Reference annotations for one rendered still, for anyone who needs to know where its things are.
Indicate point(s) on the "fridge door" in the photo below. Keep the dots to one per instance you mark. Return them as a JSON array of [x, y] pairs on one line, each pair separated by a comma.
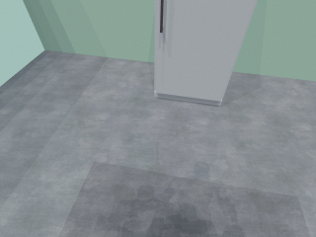
[[197, 48]]

